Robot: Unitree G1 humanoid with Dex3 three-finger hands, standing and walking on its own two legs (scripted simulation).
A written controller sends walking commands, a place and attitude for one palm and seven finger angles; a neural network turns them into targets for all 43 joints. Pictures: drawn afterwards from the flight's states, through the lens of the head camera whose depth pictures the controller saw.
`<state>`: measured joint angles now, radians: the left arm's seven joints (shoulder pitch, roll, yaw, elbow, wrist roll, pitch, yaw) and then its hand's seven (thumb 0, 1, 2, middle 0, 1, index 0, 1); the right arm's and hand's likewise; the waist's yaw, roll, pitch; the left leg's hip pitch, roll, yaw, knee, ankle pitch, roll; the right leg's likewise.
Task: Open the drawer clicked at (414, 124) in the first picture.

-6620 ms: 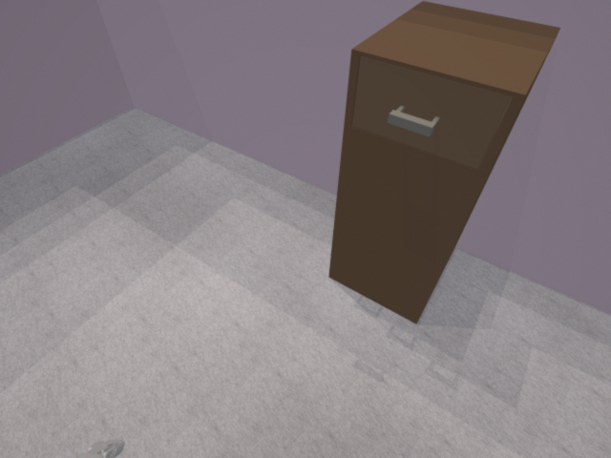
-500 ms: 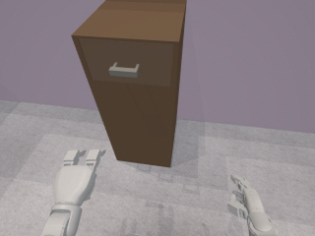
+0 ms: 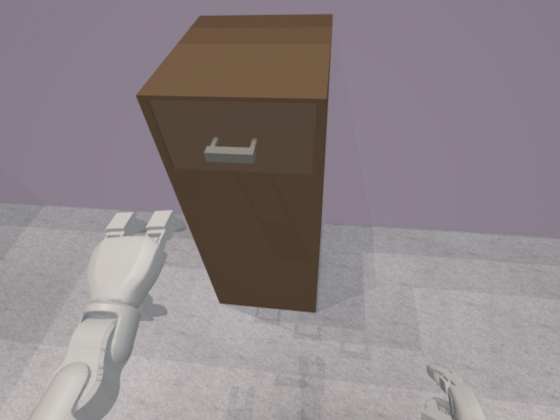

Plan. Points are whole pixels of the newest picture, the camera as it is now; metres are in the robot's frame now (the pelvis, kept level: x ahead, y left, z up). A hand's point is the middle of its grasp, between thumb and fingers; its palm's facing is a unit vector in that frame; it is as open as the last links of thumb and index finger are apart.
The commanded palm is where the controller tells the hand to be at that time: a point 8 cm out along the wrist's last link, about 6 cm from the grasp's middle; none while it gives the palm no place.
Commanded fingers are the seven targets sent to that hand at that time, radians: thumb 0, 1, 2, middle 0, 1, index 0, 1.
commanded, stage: raise the hand with hooked fingers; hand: left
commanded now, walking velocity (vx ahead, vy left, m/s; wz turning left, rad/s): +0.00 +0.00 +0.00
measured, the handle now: (232, 148) +0.61 +0.20 +0.04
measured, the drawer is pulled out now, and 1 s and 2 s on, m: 0.00 0.00 0.00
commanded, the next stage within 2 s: move the hooked fingers above the handle in 0.82 s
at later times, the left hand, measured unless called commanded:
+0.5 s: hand (142, 204) +0.33 +0.24 +0.15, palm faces +0.09 -0.04 -1.00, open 13.8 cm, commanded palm +0.29 +0.23 +0.20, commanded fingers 0.00 -0.50 0.30 -0.30 -1.20 -0.30 -1.20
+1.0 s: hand (150, 222) +0.32 +0.22 +0.14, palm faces +0.06 -0.05 -1.00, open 13.8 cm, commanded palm +0.30 +0.22 +0.20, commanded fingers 0.00 -0.50 0.30 -0.30 -1.20 -0.30 -1.20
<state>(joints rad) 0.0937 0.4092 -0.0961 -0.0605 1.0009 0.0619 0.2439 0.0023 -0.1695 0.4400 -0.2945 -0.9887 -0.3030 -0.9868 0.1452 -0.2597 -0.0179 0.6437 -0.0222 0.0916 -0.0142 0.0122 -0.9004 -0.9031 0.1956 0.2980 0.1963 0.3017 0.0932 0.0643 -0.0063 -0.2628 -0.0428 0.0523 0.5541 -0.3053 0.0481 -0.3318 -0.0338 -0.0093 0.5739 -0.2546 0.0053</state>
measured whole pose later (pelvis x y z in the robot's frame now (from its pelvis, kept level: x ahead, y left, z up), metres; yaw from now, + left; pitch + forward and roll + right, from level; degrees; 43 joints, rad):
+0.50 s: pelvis +0.02 -0.02 +0.01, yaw +1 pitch +0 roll +0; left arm -0.20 0.54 -0.04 -0.01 0.88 0.10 -0.08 0.00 -0.49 0.30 -0.31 -1.20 -0.32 -1.20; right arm 0.07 -0.26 0.03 0.63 0.01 0.14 -0.01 0.01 -0.90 -0.90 0.20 0.30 0.20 0.30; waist 0.10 0.09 0.01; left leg -0.14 -0.02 0.01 0.39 -0.24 0.02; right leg -0.20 -0.01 -0.05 0.42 -0.21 -0.01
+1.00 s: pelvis +0.00 -0.02 +0.01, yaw +1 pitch +0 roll +1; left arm -0.18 0.52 -0.07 0.03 0.89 0.07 -0.04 0.00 -0.50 0.30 -0.31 -1.21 -0.32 -1.20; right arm 0.10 -0.27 0.02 0.64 0.02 0.13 -0.01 0.01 -0.90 -0.90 0.19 0.30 0.20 0.30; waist 0.09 0.09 0.01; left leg -0.17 -0.03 0.02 0.39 -0.22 0.02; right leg -0.24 -0.02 -0.04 0.43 -0.19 -0.01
